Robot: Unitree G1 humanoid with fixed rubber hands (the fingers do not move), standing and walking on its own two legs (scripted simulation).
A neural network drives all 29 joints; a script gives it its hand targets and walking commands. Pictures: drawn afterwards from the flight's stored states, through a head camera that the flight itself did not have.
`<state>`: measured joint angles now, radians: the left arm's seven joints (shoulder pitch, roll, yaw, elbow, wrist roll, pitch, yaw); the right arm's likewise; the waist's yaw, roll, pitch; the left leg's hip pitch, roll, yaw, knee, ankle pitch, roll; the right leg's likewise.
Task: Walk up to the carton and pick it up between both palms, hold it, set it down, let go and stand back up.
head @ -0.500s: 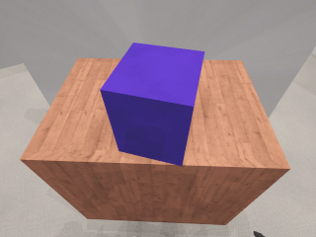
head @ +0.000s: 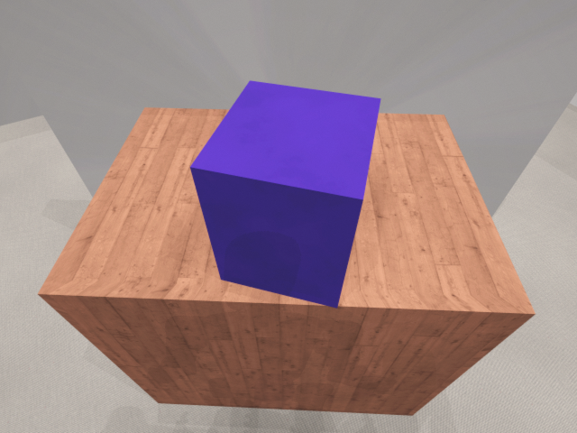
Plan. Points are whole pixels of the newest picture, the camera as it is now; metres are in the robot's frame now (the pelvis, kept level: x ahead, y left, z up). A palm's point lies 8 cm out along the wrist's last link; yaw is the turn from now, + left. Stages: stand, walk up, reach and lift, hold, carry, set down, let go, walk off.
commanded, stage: walk up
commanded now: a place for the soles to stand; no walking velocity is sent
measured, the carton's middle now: (294, 196) +0.45 +0.01 +0.08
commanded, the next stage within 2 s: reach and lift in 0.60 s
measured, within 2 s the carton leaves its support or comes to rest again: neither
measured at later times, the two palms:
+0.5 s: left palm out of the picture +0.08 +0.32 -0.11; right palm out of the picture +0.13 -0.26 -0.11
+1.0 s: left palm (97, 389) +0.20 +0.29 -0.08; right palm (486, 421) +0.18 -0.26 -0.07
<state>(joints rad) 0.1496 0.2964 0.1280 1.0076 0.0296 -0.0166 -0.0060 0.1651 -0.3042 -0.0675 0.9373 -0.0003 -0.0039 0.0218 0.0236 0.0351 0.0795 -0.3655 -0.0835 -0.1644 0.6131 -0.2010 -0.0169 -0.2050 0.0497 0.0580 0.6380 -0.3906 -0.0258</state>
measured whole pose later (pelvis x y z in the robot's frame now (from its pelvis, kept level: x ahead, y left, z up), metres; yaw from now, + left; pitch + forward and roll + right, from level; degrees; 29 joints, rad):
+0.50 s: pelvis +0.01 +0.01 +0.00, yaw +0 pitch -2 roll -1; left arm 0.15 0.32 0.13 0.98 0.03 -0.02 0.01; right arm 0.10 -0.30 -0.07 0.94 0.00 0.00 0.02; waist 0.02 0.03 0.08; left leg -0.36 -0.10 -0.16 0.64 -0.23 0.01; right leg -0.19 0.03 0.06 0.63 -0.41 -0.01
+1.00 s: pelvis +0.02 +0.02 +0.00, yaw +0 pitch -3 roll -1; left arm 0.08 0.29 0.12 0.43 0.01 0.30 0.03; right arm 0.03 -0.30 -0.07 0.94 0.00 -0.19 0.03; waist 0.02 -0.08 0.14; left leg -0.34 -0.10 -0.15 0.66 -0.25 0.01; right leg -0.16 0.03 0.06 0.62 -0.41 0.01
